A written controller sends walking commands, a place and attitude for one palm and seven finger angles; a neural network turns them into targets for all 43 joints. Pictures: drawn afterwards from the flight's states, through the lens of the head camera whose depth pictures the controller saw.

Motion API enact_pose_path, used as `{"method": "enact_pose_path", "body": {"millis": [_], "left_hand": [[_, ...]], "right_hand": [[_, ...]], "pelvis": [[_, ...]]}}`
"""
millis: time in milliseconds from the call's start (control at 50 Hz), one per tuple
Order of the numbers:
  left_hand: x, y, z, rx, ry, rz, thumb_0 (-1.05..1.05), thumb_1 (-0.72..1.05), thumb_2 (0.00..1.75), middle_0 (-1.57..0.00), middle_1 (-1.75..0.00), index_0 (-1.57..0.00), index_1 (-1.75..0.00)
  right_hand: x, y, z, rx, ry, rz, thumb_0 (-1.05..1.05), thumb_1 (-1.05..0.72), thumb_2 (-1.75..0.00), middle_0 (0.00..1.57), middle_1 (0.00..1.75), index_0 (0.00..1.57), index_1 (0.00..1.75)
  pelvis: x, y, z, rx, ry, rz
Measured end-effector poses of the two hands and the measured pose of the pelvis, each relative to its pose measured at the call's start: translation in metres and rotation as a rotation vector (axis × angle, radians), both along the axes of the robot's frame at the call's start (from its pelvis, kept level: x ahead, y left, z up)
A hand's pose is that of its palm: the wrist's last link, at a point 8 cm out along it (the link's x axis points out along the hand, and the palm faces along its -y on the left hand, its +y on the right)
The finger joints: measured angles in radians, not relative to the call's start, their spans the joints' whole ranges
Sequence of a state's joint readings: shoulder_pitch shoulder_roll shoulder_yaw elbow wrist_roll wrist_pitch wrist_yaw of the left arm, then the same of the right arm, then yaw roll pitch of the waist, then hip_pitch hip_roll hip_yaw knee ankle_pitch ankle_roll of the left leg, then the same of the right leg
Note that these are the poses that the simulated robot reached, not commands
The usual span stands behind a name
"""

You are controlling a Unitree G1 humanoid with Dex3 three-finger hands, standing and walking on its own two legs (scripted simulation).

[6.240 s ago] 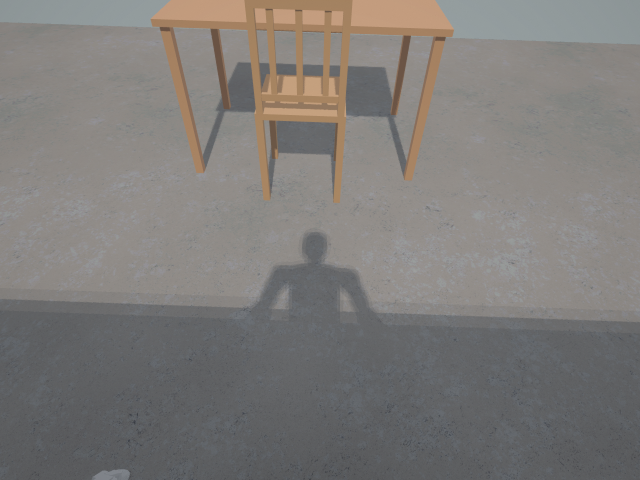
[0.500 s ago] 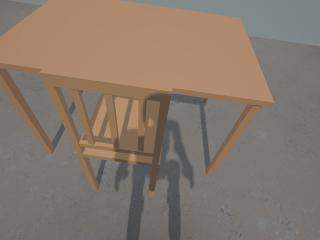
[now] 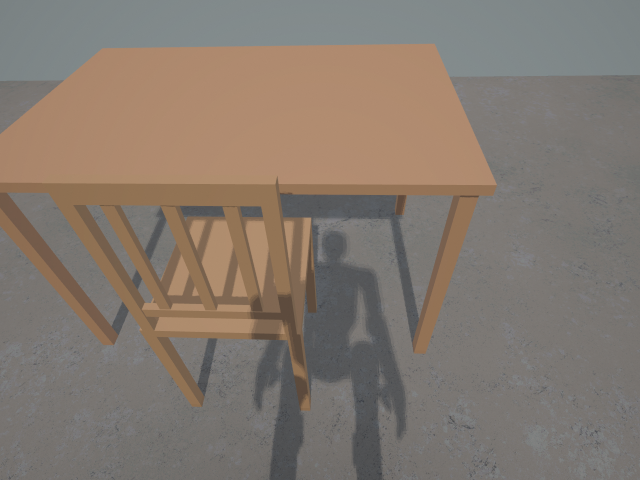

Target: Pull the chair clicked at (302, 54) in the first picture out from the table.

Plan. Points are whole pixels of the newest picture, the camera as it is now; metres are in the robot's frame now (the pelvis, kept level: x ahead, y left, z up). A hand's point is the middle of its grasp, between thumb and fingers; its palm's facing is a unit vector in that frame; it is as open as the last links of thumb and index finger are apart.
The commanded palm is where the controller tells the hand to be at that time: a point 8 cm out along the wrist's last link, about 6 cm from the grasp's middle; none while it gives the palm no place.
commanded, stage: come to a stop and stand still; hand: left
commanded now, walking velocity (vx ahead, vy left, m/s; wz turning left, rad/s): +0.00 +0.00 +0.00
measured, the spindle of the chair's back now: (193, 262) +0.51 +0.26 -0.07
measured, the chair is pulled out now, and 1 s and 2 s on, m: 0.00 0.00 0.00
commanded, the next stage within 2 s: look again from close up in 1.10 s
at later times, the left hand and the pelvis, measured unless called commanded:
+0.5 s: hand out of the picture -0.01 +0.13 -0.18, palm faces +0.08 -0.99 -0.15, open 7.4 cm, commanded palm none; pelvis +0.03 -0.01 +0.00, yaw +0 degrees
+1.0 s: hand out of the picture +0.03 +0.18 -0.18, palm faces +0.03 -0.98 -0.20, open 7.4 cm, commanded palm none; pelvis +0.04 +0.01 +0.00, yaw +0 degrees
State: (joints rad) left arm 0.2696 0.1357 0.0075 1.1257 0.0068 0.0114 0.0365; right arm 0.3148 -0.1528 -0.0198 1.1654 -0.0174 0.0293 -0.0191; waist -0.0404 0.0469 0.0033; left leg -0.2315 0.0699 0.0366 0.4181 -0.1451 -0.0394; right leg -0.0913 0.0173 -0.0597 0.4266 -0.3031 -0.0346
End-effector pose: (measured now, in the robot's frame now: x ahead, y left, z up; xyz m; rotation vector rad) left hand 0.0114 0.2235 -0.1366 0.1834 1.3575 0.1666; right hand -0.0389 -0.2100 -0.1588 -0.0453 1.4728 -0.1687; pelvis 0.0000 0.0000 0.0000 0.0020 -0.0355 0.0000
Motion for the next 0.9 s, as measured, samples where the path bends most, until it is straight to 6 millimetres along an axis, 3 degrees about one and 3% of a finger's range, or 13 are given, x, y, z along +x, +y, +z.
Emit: {"method": "enact_pose_path", "body": {"millis": [180, 360, 460, 620, 900], "left_hand": [[-0.024, -0.035, -0.009, -0.057, 0.065, 0.046, 0.0, 0.92, 0.9, -0.2, -0.3, -0.2, -0.3], [-0.038, -0.052, -0.013, -0.097, 0.132, 0.086, 0.0, 0.91, 0.9, -0.2, -0.3, -0.2, -0.3], [-0.034, -0.047, -0.013, -0.093, 0.137, 0.093, 0.0, 0.9, 0.9, -0.2, -0.3, -0.2, -0.3], [-0.018, -0.027, -0.012, -0.066, 0.114, 0.077, 0.0, 0.9, 0.9, -0.2, -0.3, -0.2, -0.3], [0.011, 0.004, -0.009, -0.032, 0.061, 0.041, 0.0, 0.9, 0.9, -0.19, -0.3, -0.2, -0.3]], "right_hand": [[-0.009, -0.007, 0.004, 0.007, 0.06, 0.013, 0.01, -0.91, -0.9, 0.2, 0.3, 0.2, 0.29], [0.021, -0.012, 0.006, -0.022, 0.035, 0.037, 0.01, -0.91, -0.9, 0.19, 0.3, 0.2, 0.29], [0.047, -0.012, 0.006, -0.038, -0.009, 0.055, 0.01, -0.92, -0.9, 0.2, 0.3, 0.2, 0.29], [0.072, -0.015, 0.009, -0.067, -0.056, 0.061, 0.02, -0.93, -0.9, 0.2, 0.3, 0.2, 0.29], [0.076, -0.003, 0.012, -0.067, -0.063, 0.065, 0.01, -0.93, -0.9, 0.2, 0.3, 0.2, 0.29]], "pelvis": [[0.005, -0.017, -0.001, -0.004, 0.0, 0.008], [0.017, -0.018, -0.001, -0.002, 0.01, 0.01], [0.025, -0.014, -0.001, 0.001, 0.01, 0.009], [0.033, -0.006, -0.001, 0.006, 0.006, 0.001], [0.037, 0.008, 0.001, 0.009, 0.005, -0.002]]}}
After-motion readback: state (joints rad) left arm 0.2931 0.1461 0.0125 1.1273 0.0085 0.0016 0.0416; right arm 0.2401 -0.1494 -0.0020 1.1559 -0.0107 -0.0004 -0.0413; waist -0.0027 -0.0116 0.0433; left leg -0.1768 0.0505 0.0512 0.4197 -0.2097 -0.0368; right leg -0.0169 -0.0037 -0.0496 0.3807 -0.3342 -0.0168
